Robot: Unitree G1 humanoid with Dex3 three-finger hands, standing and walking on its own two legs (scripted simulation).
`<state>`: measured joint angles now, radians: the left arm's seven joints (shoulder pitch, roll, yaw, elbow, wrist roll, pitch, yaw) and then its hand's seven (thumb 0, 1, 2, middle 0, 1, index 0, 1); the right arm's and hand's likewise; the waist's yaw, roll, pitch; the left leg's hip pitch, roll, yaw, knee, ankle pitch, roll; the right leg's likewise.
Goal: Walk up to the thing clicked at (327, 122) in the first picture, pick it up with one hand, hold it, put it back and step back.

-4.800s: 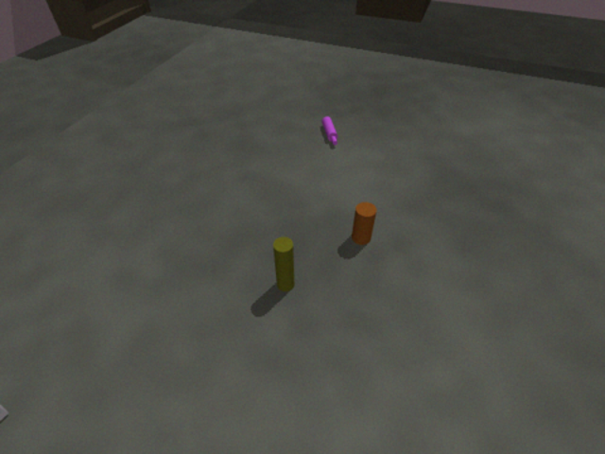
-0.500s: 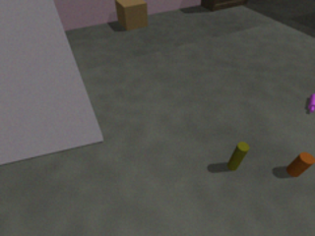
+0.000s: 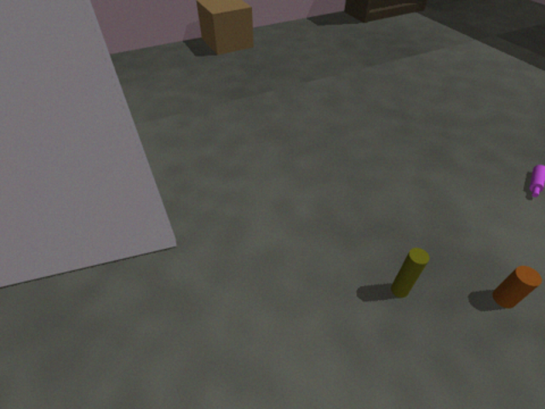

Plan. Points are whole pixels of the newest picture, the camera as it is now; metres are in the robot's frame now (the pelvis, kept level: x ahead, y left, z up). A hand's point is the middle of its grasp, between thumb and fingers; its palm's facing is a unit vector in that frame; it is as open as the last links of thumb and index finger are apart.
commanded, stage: stand
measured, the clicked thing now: (537, 181) +1.33 -1.40 -0.75
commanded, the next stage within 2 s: walk up in 0.94 s
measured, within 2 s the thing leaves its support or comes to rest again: neither
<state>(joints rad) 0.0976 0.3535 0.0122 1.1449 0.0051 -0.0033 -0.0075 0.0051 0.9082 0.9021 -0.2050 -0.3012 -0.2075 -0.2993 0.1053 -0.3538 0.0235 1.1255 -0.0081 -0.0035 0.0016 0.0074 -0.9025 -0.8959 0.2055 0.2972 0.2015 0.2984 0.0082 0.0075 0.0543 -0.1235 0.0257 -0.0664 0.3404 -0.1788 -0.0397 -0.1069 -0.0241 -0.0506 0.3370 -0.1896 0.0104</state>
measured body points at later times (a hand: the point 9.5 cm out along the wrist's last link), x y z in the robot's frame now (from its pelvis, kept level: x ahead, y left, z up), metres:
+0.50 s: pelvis +0.00 +0.00 +0.00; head +0.01 +0.00 +0.45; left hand +0.07 +0.31 -0.13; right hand +0.07 -0.30 -0.14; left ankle +0.01 +0.15 -0.75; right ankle +0.00 -0.12 -0.75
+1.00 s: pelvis +0.00 +0.00 +0.00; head +0.02 +0.00 +0.44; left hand +0.08 +0.32 -0.13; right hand +0.07 -0.30 -0.14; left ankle +0.01 +0.15 -0.75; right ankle +0.00 -0.12 -0.75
